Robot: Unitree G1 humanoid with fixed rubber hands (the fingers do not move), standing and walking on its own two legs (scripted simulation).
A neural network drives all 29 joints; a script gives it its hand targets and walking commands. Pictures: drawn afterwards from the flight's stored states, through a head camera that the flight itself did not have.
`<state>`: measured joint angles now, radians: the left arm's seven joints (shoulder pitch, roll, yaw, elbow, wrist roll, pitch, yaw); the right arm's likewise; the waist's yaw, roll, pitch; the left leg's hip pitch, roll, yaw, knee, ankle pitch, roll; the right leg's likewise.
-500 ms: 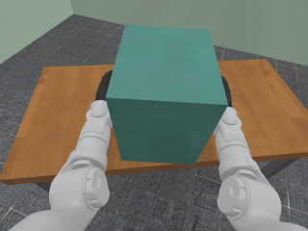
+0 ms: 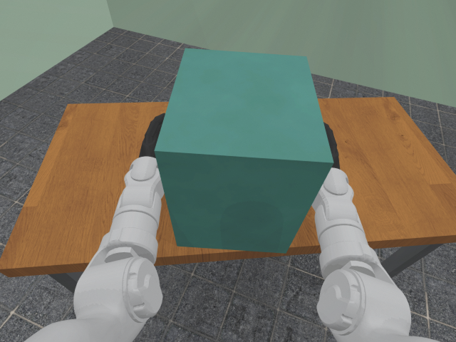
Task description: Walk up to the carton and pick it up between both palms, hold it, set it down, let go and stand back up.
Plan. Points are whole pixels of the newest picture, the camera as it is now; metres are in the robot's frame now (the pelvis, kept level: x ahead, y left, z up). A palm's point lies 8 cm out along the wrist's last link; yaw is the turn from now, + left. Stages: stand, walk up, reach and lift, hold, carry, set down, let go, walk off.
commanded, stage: reach and lift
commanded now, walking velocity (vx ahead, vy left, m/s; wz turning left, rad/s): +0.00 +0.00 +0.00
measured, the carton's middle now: (238, 156) +0.44 +0.02 +0.07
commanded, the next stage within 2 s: none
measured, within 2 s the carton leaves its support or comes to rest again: leaves its support in 0.60 s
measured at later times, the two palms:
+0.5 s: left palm (152, 157) +0.41 +0.18 +0.09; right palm (326, 166) +0.42 -0.13 +0.10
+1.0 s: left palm (145, 150) +0.39 +0.18 +0.13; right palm (337, 163) +0.39 -0.13 +0.14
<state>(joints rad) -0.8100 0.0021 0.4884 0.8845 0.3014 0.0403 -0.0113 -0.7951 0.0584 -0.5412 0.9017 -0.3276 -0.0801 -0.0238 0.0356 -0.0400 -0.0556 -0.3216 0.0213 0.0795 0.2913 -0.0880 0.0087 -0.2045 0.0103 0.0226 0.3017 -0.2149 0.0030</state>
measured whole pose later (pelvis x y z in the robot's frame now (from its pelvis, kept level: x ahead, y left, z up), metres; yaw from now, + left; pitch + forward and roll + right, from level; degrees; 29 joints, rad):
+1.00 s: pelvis -0.03 +0.00 +0.00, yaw +1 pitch +6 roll -1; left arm -0.89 0.01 0.50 0.97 0.36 -0.09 0.00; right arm -0.83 0.01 -0.60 1.08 -0.39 -0.36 -0.08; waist 0.03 -0.10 -0.08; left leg -0.32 0.03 0.06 0.23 -0.01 0.01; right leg -0.20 0.02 0.00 0.26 -0.16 -0.01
